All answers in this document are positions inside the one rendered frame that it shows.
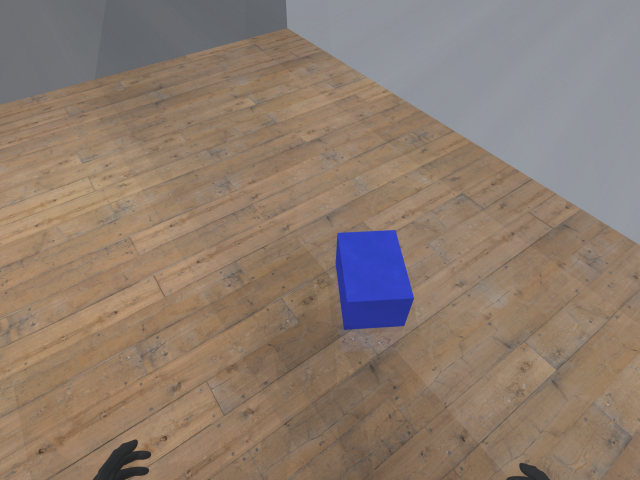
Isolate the carton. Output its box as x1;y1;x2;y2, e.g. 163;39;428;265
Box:
336;230;414;330

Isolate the robot left hand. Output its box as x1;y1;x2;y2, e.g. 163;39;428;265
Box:
93;439;151;480

